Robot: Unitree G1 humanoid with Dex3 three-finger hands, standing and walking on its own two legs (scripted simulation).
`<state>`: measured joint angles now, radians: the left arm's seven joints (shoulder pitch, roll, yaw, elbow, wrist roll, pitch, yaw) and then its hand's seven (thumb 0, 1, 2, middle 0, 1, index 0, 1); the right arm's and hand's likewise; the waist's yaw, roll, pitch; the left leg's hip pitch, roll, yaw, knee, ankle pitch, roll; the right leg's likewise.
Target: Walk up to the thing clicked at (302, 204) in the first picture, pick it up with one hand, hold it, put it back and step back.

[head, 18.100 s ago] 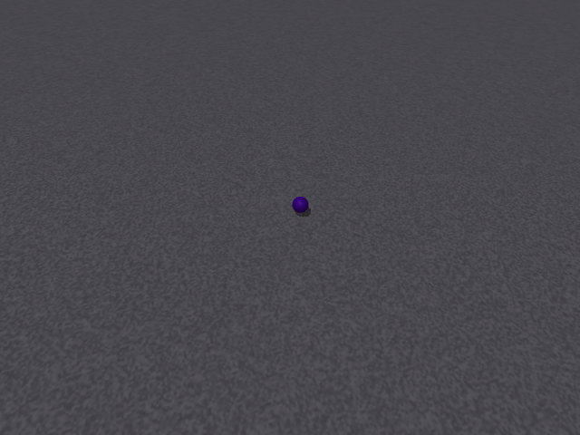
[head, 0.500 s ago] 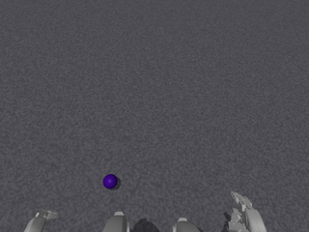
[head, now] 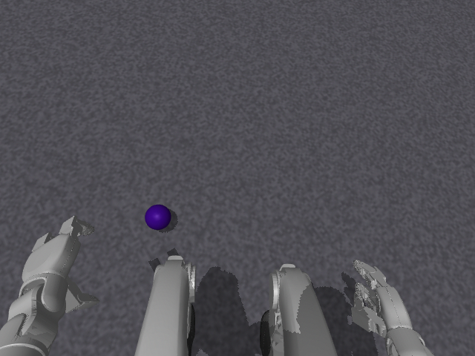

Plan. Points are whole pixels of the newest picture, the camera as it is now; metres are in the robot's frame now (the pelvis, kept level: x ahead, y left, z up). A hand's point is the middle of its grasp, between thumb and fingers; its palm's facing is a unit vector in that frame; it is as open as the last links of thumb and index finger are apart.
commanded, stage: rise first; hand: left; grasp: from above
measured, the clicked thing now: (158, 217) +0.44 +0.24 -0.48
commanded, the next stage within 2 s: approach in 1.58 s
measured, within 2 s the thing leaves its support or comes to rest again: neither
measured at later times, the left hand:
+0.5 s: hand (110, 241) +0.33 +0.30 -0.28, palm faces -0.47 -0.17 -0.87, open 14.1 cm
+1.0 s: hand (124, 229) +0.37 +0.29 -0.34, palm faces -0.46 -0.04 -0.89, open 14.1 cm
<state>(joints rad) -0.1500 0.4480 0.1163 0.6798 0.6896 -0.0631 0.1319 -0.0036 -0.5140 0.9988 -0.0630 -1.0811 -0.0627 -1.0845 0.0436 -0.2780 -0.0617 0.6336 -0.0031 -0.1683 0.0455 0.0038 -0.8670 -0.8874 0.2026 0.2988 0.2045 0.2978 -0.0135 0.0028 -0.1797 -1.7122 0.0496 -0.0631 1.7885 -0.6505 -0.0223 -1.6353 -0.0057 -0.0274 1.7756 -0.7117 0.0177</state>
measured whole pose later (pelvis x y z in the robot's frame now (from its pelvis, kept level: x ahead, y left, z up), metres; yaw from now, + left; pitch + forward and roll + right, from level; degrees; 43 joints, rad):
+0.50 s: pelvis -0.05 +0.00 -0.13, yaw -4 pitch +33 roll -6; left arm -0.59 0.60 0.10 1.09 1.06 -0.20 0.27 0.00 -0.55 1.05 -0.08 -1.03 -0.07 -1.04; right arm 0.14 -0.25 -0.05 0.77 -0.06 -0.06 0.07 0.00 -0.89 -0.89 0.20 0.30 0.20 0.30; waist -0.08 0.00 -0.12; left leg -2.13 0.05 -0.12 2.17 -0.62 -0.02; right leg -2.04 0.02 -0.05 2.14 -0.68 0.03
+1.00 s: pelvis -0.04 +0.00 -0.17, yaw -5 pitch +33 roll -6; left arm -0.74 0.65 0.11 1.28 1.24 -0.24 0.40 0.00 -0.53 1.02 -0.09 -0.99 -0.09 -0.99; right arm 0.08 -0.24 -0.02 0.79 -0.12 -0.06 0.11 0.00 -0.90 -0.90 0.20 0.30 0.20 0.30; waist -0.12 -0.03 -0.08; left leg -2.26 0.05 -0.14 2.32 -0.64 -0.02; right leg -2.16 0.03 -0.06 2.28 -0.70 0.04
